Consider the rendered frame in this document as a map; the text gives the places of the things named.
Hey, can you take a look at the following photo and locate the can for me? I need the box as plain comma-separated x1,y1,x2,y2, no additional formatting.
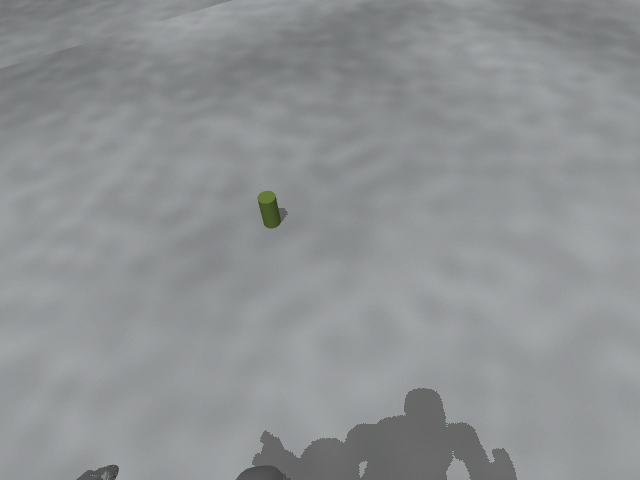
257,191,281,229

